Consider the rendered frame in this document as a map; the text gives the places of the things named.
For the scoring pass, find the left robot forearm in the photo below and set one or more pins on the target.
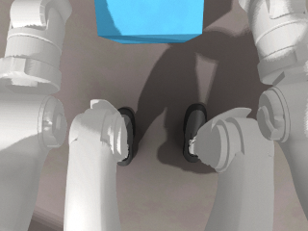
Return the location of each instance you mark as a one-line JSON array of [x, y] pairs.
[[34, 47]]

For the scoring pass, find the left robot shin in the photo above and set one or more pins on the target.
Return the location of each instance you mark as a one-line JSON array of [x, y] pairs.
[[94, 104]]

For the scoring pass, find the carton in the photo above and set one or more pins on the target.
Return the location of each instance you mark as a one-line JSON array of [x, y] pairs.
[[149, 21]]

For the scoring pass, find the right robot upper arm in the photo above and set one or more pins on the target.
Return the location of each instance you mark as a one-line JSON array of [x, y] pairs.
[[282, 116]]

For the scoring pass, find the left robot upper arm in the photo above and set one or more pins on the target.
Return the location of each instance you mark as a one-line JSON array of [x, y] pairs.
[[30, 126]]

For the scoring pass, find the robot shin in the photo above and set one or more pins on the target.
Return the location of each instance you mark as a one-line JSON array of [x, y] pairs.
[[197, 146], [94, 104]]

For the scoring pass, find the right robot shin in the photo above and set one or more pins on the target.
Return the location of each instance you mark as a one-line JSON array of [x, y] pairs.
[[197, 146]]

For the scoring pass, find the right robot forearm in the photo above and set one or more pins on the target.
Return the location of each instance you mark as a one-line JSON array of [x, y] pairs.
[[280, 32]]

